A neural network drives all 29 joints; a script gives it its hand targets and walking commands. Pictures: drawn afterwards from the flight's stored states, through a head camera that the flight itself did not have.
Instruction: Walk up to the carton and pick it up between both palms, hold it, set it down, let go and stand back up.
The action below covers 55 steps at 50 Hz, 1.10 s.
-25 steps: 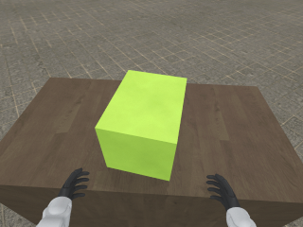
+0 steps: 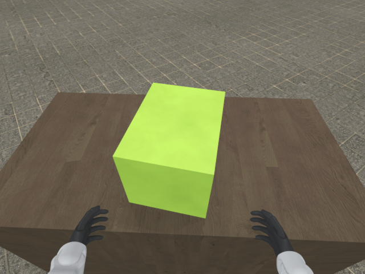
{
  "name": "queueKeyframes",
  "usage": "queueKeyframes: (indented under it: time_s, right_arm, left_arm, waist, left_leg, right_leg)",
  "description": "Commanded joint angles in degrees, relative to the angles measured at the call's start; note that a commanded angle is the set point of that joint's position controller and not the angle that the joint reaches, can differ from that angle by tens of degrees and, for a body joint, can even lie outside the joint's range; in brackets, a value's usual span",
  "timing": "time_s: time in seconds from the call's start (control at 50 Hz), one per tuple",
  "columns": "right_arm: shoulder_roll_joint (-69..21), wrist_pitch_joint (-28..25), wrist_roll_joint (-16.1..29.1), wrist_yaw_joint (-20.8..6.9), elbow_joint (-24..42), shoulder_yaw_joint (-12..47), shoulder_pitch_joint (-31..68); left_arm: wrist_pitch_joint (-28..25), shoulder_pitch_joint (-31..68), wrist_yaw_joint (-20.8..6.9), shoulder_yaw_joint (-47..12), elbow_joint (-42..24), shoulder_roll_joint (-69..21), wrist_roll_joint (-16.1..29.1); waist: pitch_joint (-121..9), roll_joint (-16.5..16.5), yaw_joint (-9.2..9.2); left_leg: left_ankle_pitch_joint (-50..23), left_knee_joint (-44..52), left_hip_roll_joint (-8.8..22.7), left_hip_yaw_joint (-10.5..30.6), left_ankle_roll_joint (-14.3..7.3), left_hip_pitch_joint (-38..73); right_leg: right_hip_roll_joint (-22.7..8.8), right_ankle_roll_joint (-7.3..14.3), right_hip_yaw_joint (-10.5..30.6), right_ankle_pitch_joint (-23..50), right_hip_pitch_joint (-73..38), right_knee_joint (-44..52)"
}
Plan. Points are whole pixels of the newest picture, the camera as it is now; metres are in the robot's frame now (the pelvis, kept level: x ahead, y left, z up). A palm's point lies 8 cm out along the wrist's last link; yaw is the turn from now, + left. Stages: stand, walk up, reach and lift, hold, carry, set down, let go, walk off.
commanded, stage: stand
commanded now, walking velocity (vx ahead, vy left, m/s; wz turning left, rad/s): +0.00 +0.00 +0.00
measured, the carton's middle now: (177, 146) +0.45 +0.03 -0.01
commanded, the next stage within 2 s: none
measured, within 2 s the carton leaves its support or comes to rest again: neither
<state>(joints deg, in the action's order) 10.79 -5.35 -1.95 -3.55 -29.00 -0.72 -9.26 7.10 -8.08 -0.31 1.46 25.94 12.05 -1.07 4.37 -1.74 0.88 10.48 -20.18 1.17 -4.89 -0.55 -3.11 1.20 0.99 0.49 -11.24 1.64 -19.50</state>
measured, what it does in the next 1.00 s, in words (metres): stands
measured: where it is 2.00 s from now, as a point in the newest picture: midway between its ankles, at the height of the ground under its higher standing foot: outside the picture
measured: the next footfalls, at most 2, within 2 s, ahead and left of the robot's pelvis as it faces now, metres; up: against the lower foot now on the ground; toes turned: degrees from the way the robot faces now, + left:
none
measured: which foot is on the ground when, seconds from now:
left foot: down 0.00-1.00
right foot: down 0.00-1.00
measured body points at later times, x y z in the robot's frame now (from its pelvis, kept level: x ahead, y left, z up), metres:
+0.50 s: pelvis -0.01 +0.02 -0.01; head -0.01 +0.01 +0.44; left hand +0.19 +0.24 -0.05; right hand +0.21 -0.21 -0.05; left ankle +0.02 +0.11 -0.75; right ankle +0.00 -0.11 -0.75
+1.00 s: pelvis -0.02 +0.02 -0.01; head -0.02 +0.01 +0.44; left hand +0.19 +0.24 -0.05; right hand +0.21 -0.21 -0.05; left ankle +0.02 +0.11 -0.75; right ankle +0.00 -0.11 -0.75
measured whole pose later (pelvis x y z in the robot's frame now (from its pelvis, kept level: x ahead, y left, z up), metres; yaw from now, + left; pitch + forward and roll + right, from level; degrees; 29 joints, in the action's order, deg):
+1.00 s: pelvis -0.02 +0.02 -0.01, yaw -1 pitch +1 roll +0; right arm 12.1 -3.2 -1.1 -3.7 -26.4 -1.1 -6.7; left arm -3.2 -11.7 -1.6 1.1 23.4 12.6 -2.1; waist -2.1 -1.0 -0.1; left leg 13.9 -31.4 0.5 -6.2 -1.8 -19.2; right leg 0.2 -0.8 2.0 -14.7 18.7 -32.0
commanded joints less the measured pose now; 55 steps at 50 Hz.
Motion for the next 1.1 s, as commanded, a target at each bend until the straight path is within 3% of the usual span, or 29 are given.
queueKeyframes:
  time_s: [0.0,0.02,0.08,0.24,0.32,0.5,0.62,0.72,0.9,1.0,1.08]
  right_arm:
    - [7.4,5.9,-1.6,2.9,-3.5,-2.8,-0.2]
    - [7.8,5.8,-1.1,2.5,-3.2,-2.7,-0.9]
    - [8.3,5.2,-1.0,1.3,-2.9,-2.9,-2.1]
    - [6.9,5.1,-0.6,0.7,-1.3,-1.6,0.9]
    - [7.2,5.1,-0.5,0.7,-1.8,-1.9,0.3]
    - [7.2,5.2,-0.3,0.5,-1.7,-2.0,1.1]
    - [6.7,5.2,-0.3,0.6,-1.8,-1.8,0.9]
    - [7.1,5.4,-0.3,0.7,-1.2,-1.9,1.9]
    - [6.7,5.6,-0.2,0.7,-0.7,-1.7,1.9]
    - [6.6,5.6,-0.1,0.7,-0.7,-1.7,0.7]
    - [6.5,5.6,-0.2,0.8,-0.4,-1.7,1.1]
  left_arm:
    - [-7.3,-0.4,-0.2,1.1,0.9,8.0,-1.7]
    - [-7.9,-0.7,-0.6,1.2,1.0,6.9,-1.9]
    - [-8.7,0.1,-1.2,0.4,0.1,5.0,-1.9]
    - [-8.6,-2.9,-1.7,0.5,-0.4,5.1,-1.5]
    - [-8.7,-4.1,-1.7,0.5,-0.1,4.8,-1.4]
    - [-8.2,-4.7,-1.5,0.2,-0.5,4.2,-1.4]
    - [-8.3,-3.8,-1.3,0.2,-1.0,4.7,-1.7]
    - [-8.0,-4.3,-1.3,0.0,-1.2,4.0,-1.4]
    - [-7.7,-3.8,-1.2,0.1,-1.5,4.4,-1.6]
    - [-7.6,-2.9,-1.4,0.5,-1.4,5.3,-1.6]
    - [-7.5,-3.3,-1.4,0.3,-1.3,4.6,-1.5]
  waist:
    - [9.1,-0.8,-1.01]
    - [5.4,0.2,-0.83]
    - [-3.4,3.5,-1.57]
    - [-3.1,-0.8,-0.68]
    - [-2.1,0.7,-0.89]
    - [-2.4,0.0,-1.01]
    - [-3.0,1.5,-1.34]
    - [-2.6,0.0,-1.16]
    - [-2.5,0.6,-1.29]
    - [-2.3,2.5,-1.71]
    - [-2.2,0.9,-1.52]
  left_leg:
    - [11.5,3.1,2.7,5.0,1.1,-15.5]
    - [8.7,2.8,3.8,5.5,0.6,-13.0]
    - [8.2,0.8,3.3,5.8,0.5,-11.3]
    - [13.8,1.1,4.1,8.0,0.8,-16.9]
    - [14.8,0.4,4.2,8.2,0.6,-17.6]
    - [17.2,0.4,4.3,8.7,0.3,-18.3]
    - [14.7,-1.5,3.8,8.0,0.3,-17.4]
    - [15.7,-1.0,4.1,8.2,0.3,-18.1]
    - [15.2,-2.2,3.7,7.8,0.6,-17.6]
    - [14.1,-3.5,3.3,7.2,0.7,-16.8]
    - [14.9,-3.1,3.5,7.5,0.6,-17.2]
  right_leg:
    - [-4.8,-1.0,6.1,-6.3,15.0,1.3]
    - [-5.2,-0.5,6.8,-4.7,14.1,0.9]
    - [-4.4,-0.7,6.8,-5.4,12.7,-0.4]
    - [-3.6,-0.9,7.3,-2.9,15.9,-3.8]
    - [-3.3,-0.8,7.1,-4.5,17.6,-4.2]
    - [-2.2,-1.0,5.9,-5.3,18.7,-6.3]
    - [-2.8,-1.2,6.7,-5.4,19.3,-6.6]
    - [-2.6,-1.3,6.4,-4.9,19.0,-7.1]
    - [-2.7,-1.2,6.8,-6.5,19.7,-7.0]
    - [-2.7,-1.1,7.2,-8.4,20.9,-6.6]
    - [-2.7,-1.1,7.3,-8.2,20.9,-6.7]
